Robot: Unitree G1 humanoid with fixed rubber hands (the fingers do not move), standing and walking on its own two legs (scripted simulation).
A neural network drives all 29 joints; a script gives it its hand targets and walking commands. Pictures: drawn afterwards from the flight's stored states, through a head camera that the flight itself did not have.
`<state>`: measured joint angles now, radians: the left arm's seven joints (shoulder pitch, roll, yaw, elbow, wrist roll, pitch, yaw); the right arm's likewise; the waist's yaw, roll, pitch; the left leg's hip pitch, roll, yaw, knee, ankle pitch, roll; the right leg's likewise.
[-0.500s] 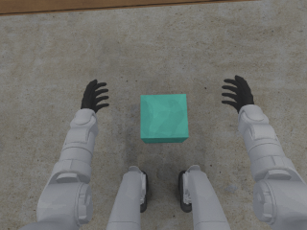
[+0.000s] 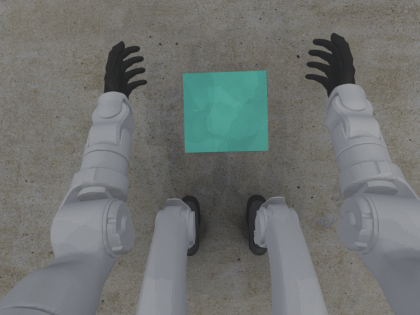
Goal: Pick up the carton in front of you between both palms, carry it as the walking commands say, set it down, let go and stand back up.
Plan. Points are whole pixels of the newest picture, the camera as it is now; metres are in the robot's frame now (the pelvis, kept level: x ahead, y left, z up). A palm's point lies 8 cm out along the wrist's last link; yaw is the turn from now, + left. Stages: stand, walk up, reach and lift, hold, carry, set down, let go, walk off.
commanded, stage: reach and lift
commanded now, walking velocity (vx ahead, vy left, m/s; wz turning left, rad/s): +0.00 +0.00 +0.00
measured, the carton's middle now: (224, 118) +0.47 -0.01 -0.45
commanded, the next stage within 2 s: none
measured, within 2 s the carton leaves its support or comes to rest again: leaves its support in 1.46 s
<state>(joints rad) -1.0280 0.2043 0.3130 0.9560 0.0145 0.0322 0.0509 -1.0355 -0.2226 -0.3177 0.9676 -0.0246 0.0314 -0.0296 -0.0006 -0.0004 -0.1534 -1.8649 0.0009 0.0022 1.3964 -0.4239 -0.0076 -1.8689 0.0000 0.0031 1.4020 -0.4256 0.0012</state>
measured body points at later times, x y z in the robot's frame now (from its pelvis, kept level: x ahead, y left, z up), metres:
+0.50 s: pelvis -0.05 +0.00 -0.19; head +0.31 +0.00 +0.08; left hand +0.48 +0.18 -0.36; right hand +0.48 -0.20 -0.36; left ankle +0.07 +0.12 -0.54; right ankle +0.07 -0.12 -0.54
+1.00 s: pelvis -0.04 +0.00 -0.21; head +0.32 -0.01 +0.06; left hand +0.49 +0.17 -0.39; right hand +0.49 -0.19 -0.39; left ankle +0.07 +0.12 -0.54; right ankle +0.07 -0.12 -0.54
